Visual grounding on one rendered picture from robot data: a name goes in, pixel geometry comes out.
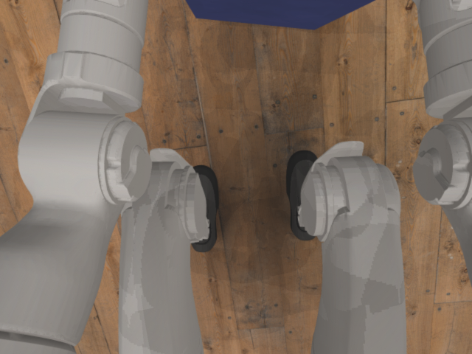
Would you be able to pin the right robot forearm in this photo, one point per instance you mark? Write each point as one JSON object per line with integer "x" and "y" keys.
{"x": 446, "y": 27}

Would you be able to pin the carton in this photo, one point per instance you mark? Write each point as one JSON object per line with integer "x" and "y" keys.
{"x": 302, "y": 14}

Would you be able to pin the right robot upper arm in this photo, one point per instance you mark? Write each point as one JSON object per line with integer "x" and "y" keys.
{"x": 443, "y": 176}

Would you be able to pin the robot right foot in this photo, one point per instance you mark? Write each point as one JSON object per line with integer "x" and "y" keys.
{"x": 298, "y": 166}

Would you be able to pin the right robot shin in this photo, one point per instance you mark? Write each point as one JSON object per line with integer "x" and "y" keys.
{"x": 353, "y": 148}

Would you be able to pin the left robot forearm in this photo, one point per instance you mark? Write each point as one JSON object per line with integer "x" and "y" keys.
{"x": 96, "y": 67}

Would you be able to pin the left robot upper arm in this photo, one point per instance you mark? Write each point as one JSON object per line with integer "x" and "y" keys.
{"x": 81, "y": 169}

